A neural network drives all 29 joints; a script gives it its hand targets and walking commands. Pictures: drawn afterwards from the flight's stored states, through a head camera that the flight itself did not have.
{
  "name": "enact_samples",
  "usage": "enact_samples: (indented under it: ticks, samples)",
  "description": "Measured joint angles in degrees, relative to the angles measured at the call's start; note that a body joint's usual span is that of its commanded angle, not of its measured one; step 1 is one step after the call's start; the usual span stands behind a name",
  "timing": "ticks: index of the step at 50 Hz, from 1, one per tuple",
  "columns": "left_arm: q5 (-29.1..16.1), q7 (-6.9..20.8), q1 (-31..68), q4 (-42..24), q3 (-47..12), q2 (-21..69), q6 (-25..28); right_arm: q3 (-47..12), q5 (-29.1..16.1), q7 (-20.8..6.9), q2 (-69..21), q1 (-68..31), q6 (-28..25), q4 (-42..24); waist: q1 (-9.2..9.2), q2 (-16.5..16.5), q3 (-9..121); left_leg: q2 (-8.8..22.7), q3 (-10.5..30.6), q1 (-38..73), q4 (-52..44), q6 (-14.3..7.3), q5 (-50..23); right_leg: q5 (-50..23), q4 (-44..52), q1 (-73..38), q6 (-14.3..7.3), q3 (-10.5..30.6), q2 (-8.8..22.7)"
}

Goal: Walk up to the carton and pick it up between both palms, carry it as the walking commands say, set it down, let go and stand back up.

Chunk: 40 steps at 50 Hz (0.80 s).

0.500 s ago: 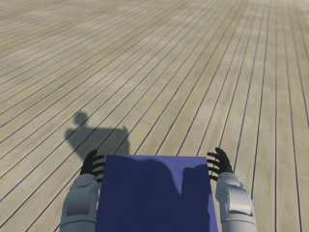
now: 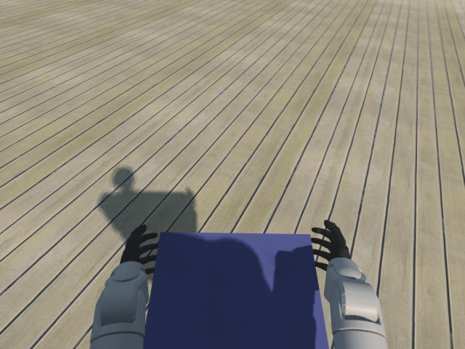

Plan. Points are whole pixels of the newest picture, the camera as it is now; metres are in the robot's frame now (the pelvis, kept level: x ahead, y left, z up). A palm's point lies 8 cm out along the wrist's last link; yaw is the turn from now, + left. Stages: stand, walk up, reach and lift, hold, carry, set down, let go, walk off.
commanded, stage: carry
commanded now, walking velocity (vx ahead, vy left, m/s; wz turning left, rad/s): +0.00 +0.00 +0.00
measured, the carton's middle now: (234, 297) +0.26 +0.00 -0.07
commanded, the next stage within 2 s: none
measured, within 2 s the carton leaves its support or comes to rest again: neither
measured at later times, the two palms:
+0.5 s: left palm (102, 330) +0.16 +0.19 +0.03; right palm (344, 317) +0.18 -0.16 +0.04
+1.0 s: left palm out of the picture +0.13 +0.18 +0.04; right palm out of the picture +0.13 -0.17 +0.04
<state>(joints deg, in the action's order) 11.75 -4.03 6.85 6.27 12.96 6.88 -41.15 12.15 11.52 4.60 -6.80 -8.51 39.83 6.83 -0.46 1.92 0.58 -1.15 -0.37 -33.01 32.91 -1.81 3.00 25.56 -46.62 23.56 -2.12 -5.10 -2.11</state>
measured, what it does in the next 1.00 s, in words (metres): walks backwards: left foot, then right foot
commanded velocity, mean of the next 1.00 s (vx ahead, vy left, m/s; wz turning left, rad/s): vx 0.00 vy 0.00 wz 0.00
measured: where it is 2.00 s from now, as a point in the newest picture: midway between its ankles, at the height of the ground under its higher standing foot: outside the picture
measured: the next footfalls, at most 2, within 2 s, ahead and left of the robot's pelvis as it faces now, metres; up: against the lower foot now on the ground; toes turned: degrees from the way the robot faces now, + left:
left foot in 0.18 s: +0.06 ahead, +0.09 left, +0.00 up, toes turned +1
right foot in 0.44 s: -0.07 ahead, -0.10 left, +0.00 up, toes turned +3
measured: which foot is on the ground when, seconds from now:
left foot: down 0.00-0.04, up 0.06-0.16, down 0.18-1.00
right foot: down 0.00-0.22, up 0.24-0.42, down 0.44-1.00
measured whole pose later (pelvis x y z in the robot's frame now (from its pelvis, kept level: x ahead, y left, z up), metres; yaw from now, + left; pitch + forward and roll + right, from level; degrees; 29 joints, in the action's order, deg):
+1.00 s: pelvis -0.14 +0.01 +0.01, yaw +1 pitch -1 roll -2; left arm 12.0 -4.2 6.5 5.3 12.9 7.3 -40.1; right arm 12.2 11.5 4.2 -6.7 -8.3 39.0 6.8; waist -2.0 1.6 1.2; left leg -0.9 -1.0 -30.5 35.8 -2.8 11.0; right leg 15.7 -38.7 22.8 -2.2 -5.4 -0.4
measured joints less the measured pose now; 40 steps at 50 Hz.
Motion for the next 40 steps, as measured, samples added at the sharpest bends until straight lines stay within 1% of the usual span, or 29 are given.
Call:
enact_samples:
  ticks: [1,2,3,4,5,6,8,9,11,13,15,16,18,20,21,22,23,25,27,29,32,33,36,40]
  samples:
    - [0.0,0.0,0.1,-0.2,0.0,0.1,0.2,0.0,0.0,0.0,0.1,-0.4,-0.1,0.0,0.44,0.3,-0.3,0.0,0.0,-0.1,-0.8,0.6,-0.1,-1.1,2.6,-1.1,-0.4,0.0,-0.3]
    - [0.0,0.0,0.2,-0.6,0.0,0.1,0.5,0.0,0.0,0.0,0.3,-0.9,-0.3,0.0,0.89,0.4,-1.0,0.0,0.0,-0.2,-0.6,1.3,2.1,-3.7,3.7,-1.2,-0.7,0.0,-0.3]
    - [0.0,0.1,0.2,-1.4,0.0,0.4,0.8,0.0,0.0,-0.3,0.6,-1.1,-0.7,0.0,1.14,0.2,-1.0,0.0,-0.1,-1.4,2.9,1.8,6.5,-5.6,4.3,-1.0,-1.0,0.0,-0.2]
    - [0.0,0.1,0.1,-1.9,0.0,0.5,1.0,0.0,0.0,-0.9,0.9,-1.2,-0.8,0.0,1.24,-0.1,-0.7,0.0,-0.1,-2.5,8.4,1.9,9.3,-7.3,5.0,-0.9,-1.1,0.0,0.0]
    - [0.0,0.0,0.1,-2.1,0.0,0.5,1.0,0.0,0.0,-1.4,1.0,-1.1,-0.8,0.0,1.03,-0.5,-0.2,0.0,0.0,-2.8,12.7,1.9,10.8,-9.2,6.0,-0.9,-1.1,0.0,0.4]
    - [0.0,-0.1,0.1,-2.1,0.0,0.6,1.0,0.0,0.0,-1.6,1.0,-1.1,-0.8,0.0,0.61,-0.8,0.4,0.1,0.0,-1.9,14.1,1.9,11.7,-10.7,6.9,-0.8,-1.0,-0.1,0.8]
    - [0.0,-0.1,0.1,-2.1,0.0,0.6,0.9,0.0,0.0,-1.5,1.0,-1.2,-0.7,0.0,-0.43,-0.9,1.5,0.5,0.1,2.5,11.9,1.9,12.8,-11.7,7.7,-0.3,-0.1,-0.1,1.2]
    - [0.0,-0.1,0.2,-1.9,0.0,0.6,1.0,0.0,0.0,-1.5,1.1,-1.3,-0.7,0.0,-0.97,-0.9,2.1,0.6,0.1,4.8,8.7,1.5,11.7,-11.7,7.4,0.3,0.4,-0.2,1.5]
    - [0.2,-0.1,0.5,-1.3,0.0,0.5,1.1,0.0,0.0,-1.2,1.0,-1.4,-0.7,0.0,-1.58,-1.0,2.1,0.0,-0.2,4.7,6.9,-0.5,7.5,-10.7,7.0,0.9,0.6,-0.2,2.1]
    - [0.2,-0.1,0.5,-0.8,0.0,0.6,0.9,0.0,0.0,-1.2,1.0,-0.7,-0.6,0.0,-1.45,-1.0,2.1,0.0,-0.2,4.5,5.9,-1.5,6.1,-6.6,3.9,1.9,0.6,-0.2,2.1]
    - [0.2,-0.1,0.5,-0.4,0.0,0.6,0.5,0.0,0.0,-1.1,0.9,0.2,-0.6,0.0,-0.97,-1.0,2.1,0.0,-0.2,4.5,4.3,-2.0,4.9,-4.8,-1.5,2.8,0.6,-0.3,2.1]
    - [0.2,-0.1,0.5,-0.1,0.0,0.5,0.4,0.0,0.0,-1.0,0.8,0.6,-0.6,0.0,-0.63,-1.0,2.2,0.0,-0.2,4.3,3.4,-2.0,4.1,-4.2,-3.3,2.8,0.6,-0.2,2.1]
    - [0.2,-0.1,0.4,0.1,0.0,0.5,0.4,0.0,0.0,-0.7,0.5,1.1,-0.6,0.0,0.02,-1.0,2.4,0.0,-0.3,3.9,1.4,-2.0,2.0,-3.1,-3.5,1.5,0.6,-0.2,2.1]
    - [0.2,-0.1,0.2,-0.1,0.0,0.5,0.4,0.0,0.0,-0.4,0.3,1.1,-0.7,0.0,0.67,-1.1,2.4,0.0,-0.4,3.2,-0.4,-2.0,0.1,-1.5,0.8,-1.4,0.6,-0.2,1.8]
    - [0.2,-0.1,0.2,-0.3,0.0,0.5,0.4,0.0,0.0,-0.4,0.3,0.9,-0.7,0.0,0.99,-1.1,2.4,0.0,-0.6,2.8,-1.1,-1.9,-0.7,-1.4,4.5,-3.4,0.6,-0.1,1.6]
    - [0.2,-0.1,0.1,-0.5,0.0,0.4,0.5,0.0,0.0,-0.4,0.2,0.7,-0.8,0.0,1.31,-0.8,2.1,0.1,-0.6,2.5,-1.8,-1.6,-1.4,-2.6,8.6,-5.2,0.6,-0.2,1.3]
    - [0.2,-0.1,0.1,-0.5,0.0,0.5,0.7,0.0,0.0,-0.4,0.3,0.6,-0.8,0.0,1.64,-0.1,1.3,0.7,-0.5,2.8,-2.7,-1.1,-1.5,-5.3,10.2,-5.5,0.6,-0.2,0.7]
    - [0.2,-0.1,-0.3,-0.5,0.0,0.5,0.7,0.0,0.0,-0.5,0.1,1.2,-0.9,0.0,1.88,0.0,0.6,0.8,-0.5,2.7,-1.9,0.1,4.1,-8.1,11.7,-5.6,0.4,-0.2,0.6]
    - [0.2,0.0,-0.6,-0.5,0.0,0.5,0.7,0.0,0.0,-0.5,0.0,1.4,-0.9,0.0,1.49,0.0,0.6,0.8,-0.4,2.6,1.3,0.2,7.3,-9.2,12.4,-5.3,0.3,-0.2,0.8]
    - [0.2,0.0,-0.6,-1.0,0.0,0.5,0.7,0.0,0.0,-0.5,0.0,1.0,-0.9,0.0,0.72,0.0,0.8,0.9,-0.4,4.5,1.6,0.2,7.7,-9.5,12.1,-4.5,0.3,-0.2,0.8]
    - [0.2,-0.2,-0.4,-2.1,0.0,0.5,0.9,0.0,0.0,-0.4,0.1,-0.5,-0.9,0.0,-0.68,-0.1,0.2,0.9,-0.6,4.7,0.1,-0.7,1.4,-9.2,10.4,-3.3,0.4,-0.3,1.0]
    - [0.2,-0.2,-0.4,-2.2,0.0,0.5,0.9,0.0,0.0,-0.4,0.1,-0.6,-0.9,0.0,-0.94,-0.1,0.1,0.7,-0.6,4.6,0.0,-1.0,1.1,-8.9,9.9,-3.0,0.4,-0.3,1.1]
    - [0.2,-0.2,-0.4,-2.2,0.0,0.5,0.9,0.0,0.0,-0.4,0.1,-0.6,-0.9,0.0,-0.97,-0.1,0.1,0.7,-0.6,4.2,-0.1,-1.3,1.3,-6.8,8.6,-2.0,0.4,-0.3,1.1]
    - [0.2,-0.2,-0.4,-1.9,0.0,0.5,0.9,0.0,0.0,-0.5,0.1,-0.3,-0.9,0.0,-0.1,-0.1,0.0,0.7,-0.6,4.0,-0.2,-1.2,1.2,-7.1,7.9,-1.3,0.1,-0.3,1.2]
